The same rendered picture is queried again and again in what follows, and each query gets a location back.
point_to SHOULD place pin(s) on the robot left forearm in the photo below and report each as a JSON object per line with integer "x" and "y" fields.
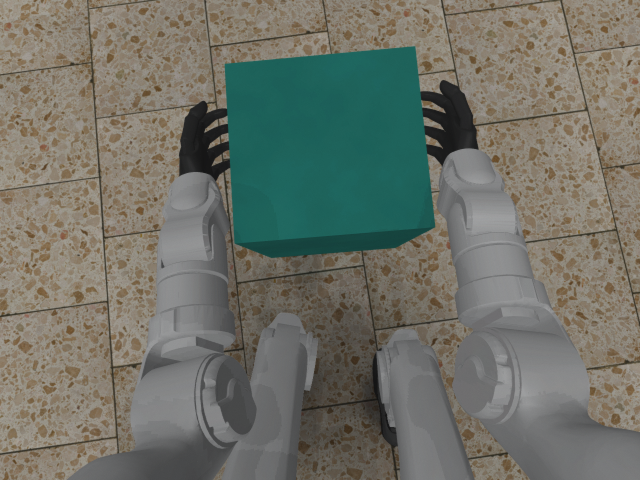
{"x": 192, "y": 314}

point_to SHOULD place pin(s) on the carton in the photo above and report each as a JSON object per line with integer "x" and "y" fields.
{"x": 328, "y": 153}

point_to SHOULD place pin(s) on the right robot hand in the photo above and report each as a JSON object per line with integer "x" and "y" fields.
{"x": 460, "y": 132}

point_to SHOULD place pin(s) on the right robot upper arm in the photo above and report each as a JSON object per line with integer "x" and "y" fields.
{"x": 531, "y": 391}

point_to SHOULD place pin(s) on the robot right thigh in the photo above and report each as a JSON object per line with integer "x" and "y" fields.
{"x": 430, "y": 446}

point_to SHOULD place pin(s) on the robot left shin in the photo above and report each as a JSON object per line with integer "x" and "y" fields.
{"x": 283, "y": 318}

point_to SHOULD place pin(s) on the left robot hand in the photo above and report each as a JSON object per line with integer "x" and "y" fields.
{"x": 194, "y": 153}

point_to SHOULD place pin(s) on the left robot upper arm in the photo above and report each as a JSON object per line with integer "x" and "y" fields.
{"x": 186, "y": 418}

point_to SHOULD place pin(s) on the robot right forearm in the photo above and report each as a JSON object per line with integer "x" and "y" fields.
{"x": 495, "y": 279}

